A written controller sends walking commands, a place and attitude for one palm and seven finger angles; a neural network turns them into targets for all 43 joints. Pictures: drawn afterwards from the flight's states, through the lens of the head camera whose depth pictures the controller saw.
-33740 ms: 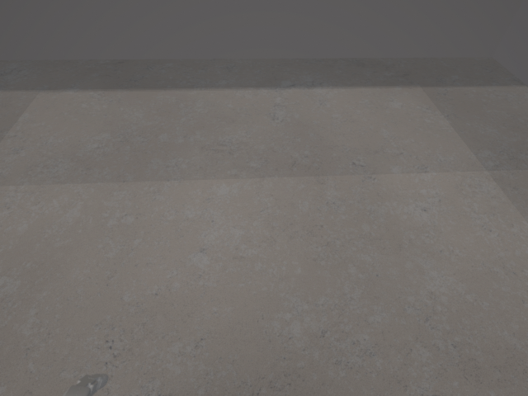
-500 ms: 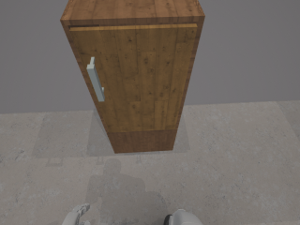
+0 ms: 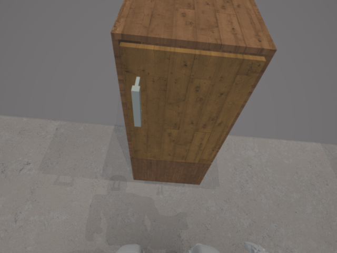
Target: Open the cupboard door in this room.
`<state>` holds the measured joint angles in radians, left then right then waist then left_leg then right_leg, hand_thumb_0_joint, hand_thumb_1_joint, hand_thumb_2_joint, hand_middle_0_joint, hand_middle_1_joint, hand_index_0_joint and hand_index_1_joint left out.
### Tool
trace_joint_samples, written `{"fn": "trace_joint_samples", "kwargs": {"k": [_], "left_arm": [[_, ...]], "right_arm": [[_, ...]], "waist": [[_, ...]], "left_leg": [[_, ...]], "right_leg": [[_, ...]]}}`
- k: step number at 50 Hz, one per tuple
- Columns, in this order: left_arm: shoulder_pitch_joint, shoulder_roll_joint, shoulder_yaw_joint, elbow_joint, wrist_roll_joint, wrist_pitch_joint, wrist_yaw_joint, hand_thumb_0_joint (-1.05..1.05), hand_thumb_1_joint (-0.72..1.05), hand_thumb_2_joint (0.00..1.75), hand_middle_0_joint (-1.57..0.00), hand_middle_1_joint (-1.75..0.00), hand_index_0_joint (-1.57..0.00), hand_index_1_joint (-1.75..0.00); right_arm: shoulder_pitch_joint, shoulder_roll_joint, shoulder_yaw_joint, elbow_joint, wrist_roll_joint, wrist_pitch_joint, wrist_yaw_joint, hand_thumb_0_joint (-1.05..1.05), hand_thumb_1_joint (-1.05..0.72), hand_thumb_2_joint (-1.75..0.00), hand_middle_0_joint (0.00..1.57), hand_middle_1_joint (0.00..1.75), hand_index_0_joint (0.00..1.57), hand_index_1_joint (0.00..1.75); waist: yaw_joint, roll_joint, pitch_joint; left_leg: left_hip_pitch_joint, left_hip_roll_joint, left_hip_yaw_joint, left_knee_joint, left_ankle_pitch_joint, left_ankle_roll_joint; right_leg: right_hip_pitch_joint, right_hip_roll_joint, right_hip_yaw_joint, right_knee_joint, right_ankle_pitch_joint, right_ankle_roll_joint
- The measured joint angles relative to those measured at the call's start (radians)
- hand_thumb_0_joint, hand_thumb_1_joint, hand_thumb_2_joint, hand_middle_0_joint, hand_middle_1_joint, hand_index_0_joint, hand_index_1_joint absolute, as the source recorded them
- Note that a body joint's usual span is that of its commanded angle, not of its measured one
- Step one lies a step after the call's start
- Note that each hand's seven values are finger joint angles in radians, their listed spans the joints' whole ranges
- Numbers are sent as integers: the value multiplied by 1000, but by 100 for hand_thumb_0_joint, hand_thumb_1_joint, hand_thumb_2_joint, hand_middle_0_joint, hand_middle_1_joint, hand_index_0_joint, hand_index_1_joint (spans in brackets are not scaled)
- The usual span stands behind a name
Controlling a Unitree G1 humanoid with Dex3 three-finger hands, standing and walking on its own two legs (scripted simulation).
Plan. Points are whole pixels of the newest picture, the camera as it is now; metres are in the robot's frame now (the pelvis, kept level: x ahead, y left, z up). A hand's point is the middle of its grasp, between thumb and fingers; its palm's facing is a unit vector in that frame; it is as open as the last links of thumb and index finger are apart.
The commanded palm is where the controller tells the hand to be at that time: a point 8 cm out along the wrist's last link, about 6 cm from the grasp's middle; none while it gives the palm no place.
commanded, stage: come to a stop and stand still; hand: left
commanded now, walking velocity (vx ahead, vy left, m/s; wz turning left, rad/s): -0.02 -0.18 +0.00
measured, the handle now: (137, 103) +0.51 +0.15 +0.00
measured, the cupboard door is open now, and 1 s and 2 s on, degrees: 0 0 0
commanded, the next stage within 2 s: look again from close up in 0.92 s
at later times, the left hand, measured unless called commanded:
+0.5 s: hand out of the picture +0.00 +0.13 -0.15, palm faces -0.01 -0.97 -0.24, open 7.3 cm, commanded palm none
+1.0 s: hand out of the picture -0.10 +0.08 -0.16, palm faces +0.05 -0.99 -0.15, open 7.4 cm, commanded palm none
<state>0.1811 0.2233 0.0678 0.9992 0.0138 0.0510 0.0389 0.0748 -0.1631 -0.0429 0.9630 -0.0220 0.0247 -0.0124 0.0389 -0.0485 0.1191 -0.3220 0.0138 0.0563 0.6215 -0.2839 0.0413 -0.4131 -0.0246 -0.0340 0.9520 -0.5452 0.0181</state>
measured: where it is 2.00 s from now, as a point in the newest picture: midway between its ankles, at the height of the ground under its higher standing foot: outside the picture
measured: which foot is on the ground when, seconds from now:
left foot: down 0.00-0.44, up 0.46-0.62, down 0.64-1.00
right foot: up 0.00-0.38, down 0.40-1.00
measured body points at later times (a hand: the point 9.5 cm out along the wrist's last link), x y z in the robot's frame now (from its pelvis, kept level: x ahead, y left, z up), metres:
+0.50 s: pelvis -0.06 -0.05 +0.01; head -0.07 -0.07 +0.46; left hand +0.00 +0.18 -0.13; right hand -0.10 -0.29 -0.16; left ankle +0.01 +0.09 -0.71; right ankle -0.09 -0.16 -0.73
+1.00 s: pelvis -0.07 -0.07 +0.01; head -0.06 -0.07 +0.46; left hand -0.10 +0.14 -0.15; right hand -0.08 -0.28 -0.15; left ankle -0.06 +0.08 -0.73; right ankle -0.09 -0.16 -0.73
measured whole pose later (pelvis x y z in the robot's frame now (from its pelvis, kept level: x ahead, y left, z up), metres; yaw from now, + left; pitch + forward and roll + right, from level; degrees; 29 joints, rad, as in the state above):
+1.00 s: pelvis -0.07 -0.07 +0.01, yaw -1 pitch -2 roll +0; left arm 0.31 0.10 0.00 1.15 0.01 0.00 0.02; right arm 0.26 -0.13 -0.02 1.15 -0.01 0.01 -0.03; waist 0.01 0.00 0.05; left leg -0.17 0.05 0.01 0.40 -0.20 -0.05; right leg -0.14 0.00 -0.08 0.43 -0.26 -0.03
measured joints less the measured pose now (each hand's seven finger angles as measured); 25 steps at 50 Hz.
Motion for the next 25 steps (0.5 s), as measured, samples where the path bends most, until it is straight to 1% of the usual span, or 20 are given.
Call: {"fn": "trace_joint_samples", "kwargs": {"k": [2,4,6,8,12,16,18,20,21,23,24,25], "left_arm": [[4,2,2,6,2,2,-4,1,91,90,-20,-29,-20,-30],[11,6,3,8,3,-1,-11,1,91,90,-20,-29,-20,-30],[21,10,4,11,3,-2,-16,1,91,90,-20,-29,-20,-30],[32,14,5,17,4,0,-20,1,91,90,-20,-29,-20,-30],[38,13,3,35,5,10,-27,1,91,90,-20,-29,-20,-30],[21,-1,-9,47,3,8,-32,1,91,90,-20,-29,-20,-30],[11,-12,-16,49,-1,-3,-31,1,91,90,-20,-29,-20,-30],[11,-18,-23,47,-2,-20,-30,1,91,90,-20,-29,-20,-30],[9,-29,-26,53,1,-28,-26,1,91,90,-20,-29,-20,-30],[20,-56,-38,62,4,-28,-23,1,91,90,-20,-29,-20,-30],[31,-64,-40,64,6,-26,-18,1,91,90,-20,-29,-20,-30],[41,-67,-38,67,6,-24,-13,1,92,90,-20,-29,-20,-30]], "right_arm": [[9,10,6,-3,-3,0,-8,0,-91,-90,20,30,20,30],[21,18,11,-2,-3,-4,-13,0,-91,-90,20,30,20,30],[36,26,13,3,0,-10,-16,0,-91,-90,20,30,20,30],[55,31,8,10,3,-16,-20,0,-91,-90,20,30,20,30],[96,20,-2,30,0,-19,-20,-1,-92,-90,20,30,20,30],[142,-1,-12,64,-5,-11,-12,0,-91,-90,20,30,20,30],[168,-11,-18,86,-5,-4,-7,0,-91,-90,20,30,20,30],[197,-17,-22,108,-1,4,-3,0,-91,-90,20,30,20,30],[205,-22,-25,121,3,10,-3,0,-91,-90,20,30,20,30],[230,-33,-26,143,5,28,0,0,-91,-90,20,30,20,30],[245,-34,-26,150,3,36,3,0,-91,-90,20,30,20,30],[255,-32,-26,156,2,41,4,0,-91,-90,20,30,20,30]], "waist": [[-7,8,-7],[-13,13,-15],[-18,13,-26],[-24,12,-37],[-45,19,-55],[-72,38,-64],[-81,45,-71],[-82,39,-82],[-82,49,-81],[-85,73,-94],[-80,75,-108],[-75,74,-120]], "left_leg": [[9,9,-1,-47,27,3],[15,12,1,-97,61,5],[20,15,7,-138,90,6],[25,19,15,-169,111,4],[33,31,26,-204,141,-4],[27,42,22,-212,165,-20],[19,42,19,-209,176,-31],[4,32,21,-188,178,-47],[-5,33,15,-162,154,-56],[-13,30,-11,-108,21,-64],[-20,26,-20,-69,-32,-63],[-25,22,-26,-25,-59,-61]], "right_leg": [[-30,27,33,122,17,8],[-42,33,55,189,62,18],[-37,27,67,205,95,29],[-18,16,73,183,110,38],[46,-11,62,55,95,42],[129,-25,29,-155,61,27],[178,-25,13,-284,96,14],[242,-30,0,-446,184,1],[249,-27,-3,-466,243,0],[259,-20,-15,-462,250,-10],[261,-19,-15,-469,247,-16],[263,-19,-12,-479,248,-22]]}}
